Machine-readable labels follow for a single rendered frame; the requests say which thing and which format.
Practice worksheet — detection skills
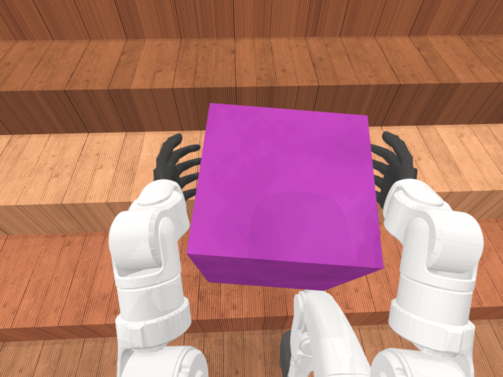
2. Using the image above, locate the robot right forearm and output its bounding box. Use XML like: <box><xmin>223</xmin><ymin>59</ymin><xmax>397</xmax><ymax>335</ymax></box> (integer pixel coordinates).
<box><xmin>383</xmin><ymin>179</ymin><xmax>484</xmax><ymax>377</ymax></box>

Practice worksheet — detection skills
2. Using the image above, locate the robot left hand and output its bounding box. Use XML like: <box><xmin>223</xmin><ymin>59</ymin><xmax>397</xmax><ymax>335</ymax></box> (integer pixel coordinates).
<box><xmin>153</xmin><ymin>134</ymin><xmax>201</xmax><ymax>201</ymax></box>

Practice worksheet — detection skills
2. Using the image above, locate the right robot upper arm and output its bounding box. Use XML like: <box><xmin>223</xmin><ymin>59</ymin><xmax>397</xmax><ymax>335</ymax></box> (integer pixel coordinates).
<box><xmin>370</xmin><ymin>348</ymin><xmax>466</xmax><ymax>377</ymax></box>

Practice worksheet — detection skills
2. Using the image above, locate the carton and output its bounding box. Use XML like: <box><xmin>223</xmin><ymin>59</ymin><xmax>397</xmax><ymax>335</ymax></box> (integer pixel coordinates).
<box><xmin>186</xmin><ymin>103</ymin><xmax>384</xmax><ymax>291</ymax></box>

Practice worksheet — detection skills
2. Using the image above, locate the left robot upper arm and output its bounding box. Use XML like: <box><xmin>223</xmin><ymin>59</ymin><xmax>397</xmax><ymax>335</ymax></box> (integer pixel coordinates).
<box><xmin>121</xmin><ymin>346</ymin><xmax>208</xmax><ymax>377</ymax></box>

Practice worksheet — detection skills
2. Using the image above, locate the right robot thigh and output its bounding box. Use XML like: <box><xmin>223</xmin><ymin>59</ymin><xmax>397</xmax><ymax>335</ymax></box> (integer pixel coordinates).
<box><xmin>294</xmin><ymin>290</ymin><xmax>371</xmax><ymax>377</ymax></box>

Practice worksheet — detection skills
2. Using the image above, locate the right robot shin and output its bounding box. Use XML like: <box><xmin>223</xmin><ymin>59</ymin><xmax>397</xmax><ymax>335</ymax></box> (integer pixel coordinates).
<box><xmin>287</xmin><ymin>290</ymin><xmax>314</xmax><ymax>377</ymax></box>

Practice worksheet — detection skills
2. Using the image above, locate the robot right hand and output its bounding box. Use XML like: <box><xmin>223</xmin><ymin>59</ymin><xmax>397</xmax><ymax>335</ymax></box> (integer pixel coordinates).
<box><xmin>371</xmin><ymin>131</ymin><xmax>417</xmax><ymax>209</ymax></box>

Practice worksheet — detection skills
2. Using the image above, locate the robot left forearm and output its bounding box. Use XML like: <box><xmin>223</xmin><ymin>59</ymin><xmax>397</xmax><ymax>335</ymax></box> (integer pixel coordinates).
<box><xmin>108</xmin><ymin>179</ymin><xmax>192</xmax><ymax>377</ymax></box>

